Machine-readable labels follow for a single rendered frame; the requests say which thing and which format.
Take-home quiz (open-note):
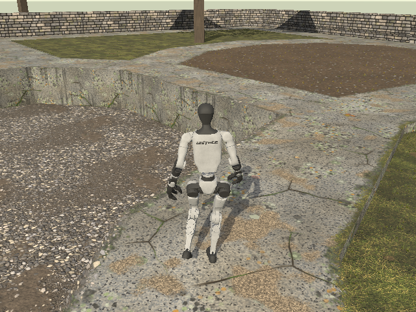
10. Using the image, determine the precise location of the left robot upper arm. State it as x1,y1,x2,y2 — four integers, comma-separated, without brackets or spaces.
176,132,193,169

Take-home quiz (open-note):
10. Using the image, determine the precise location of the robot right forearm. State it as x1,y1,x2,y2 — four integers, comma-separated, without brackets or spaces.
232,156,242,177

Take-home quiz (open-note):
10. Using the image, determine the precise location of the robot left forearm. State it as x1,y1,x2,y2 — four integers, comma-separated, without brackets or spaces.
168,159,182,187

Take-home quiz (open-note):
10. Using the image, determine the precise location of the right robot upper arm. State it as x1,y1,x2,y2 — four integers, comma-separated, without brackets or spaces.
220,131,239,166

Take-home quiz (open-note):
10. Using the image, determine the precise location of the right robot hand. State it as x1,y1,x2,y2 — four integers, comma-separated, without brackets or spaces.
227,173,243,185

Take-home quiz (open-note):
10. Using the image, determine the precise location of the left robot thigh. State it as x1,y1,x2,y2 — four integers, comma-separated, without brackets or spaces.
187,181,200,219

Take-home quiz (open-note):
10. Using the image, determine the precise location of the left robot foot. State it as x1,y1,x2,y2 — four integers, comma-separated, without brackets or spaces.
182,249,192,259

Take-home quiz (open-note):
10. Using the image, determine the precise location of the left robot hand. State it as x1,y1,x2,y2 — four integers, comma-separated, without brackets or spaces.
166,185,182,200

